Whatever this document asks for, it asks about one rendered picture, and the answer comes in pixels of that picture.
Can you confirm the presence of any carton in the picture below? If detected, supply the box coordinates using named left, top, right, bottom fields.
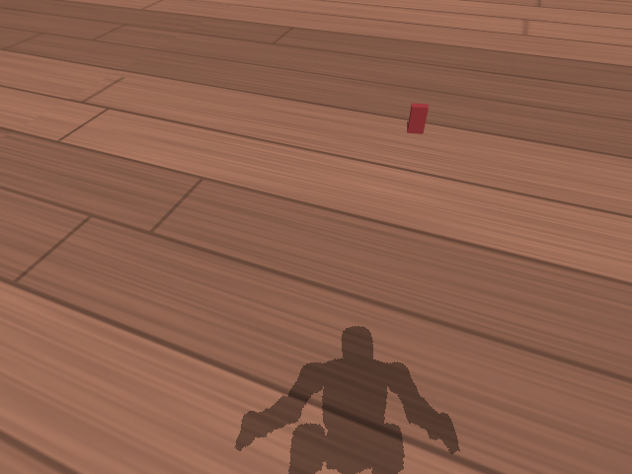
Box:
left=408, top=104, right=429, bottom=134

